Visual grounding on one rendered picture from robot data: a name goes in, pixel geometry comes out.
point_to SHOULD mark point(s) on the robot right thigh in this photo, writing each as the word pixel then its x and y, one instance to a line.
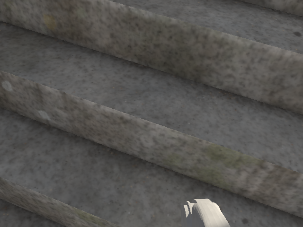
pixel 202 213

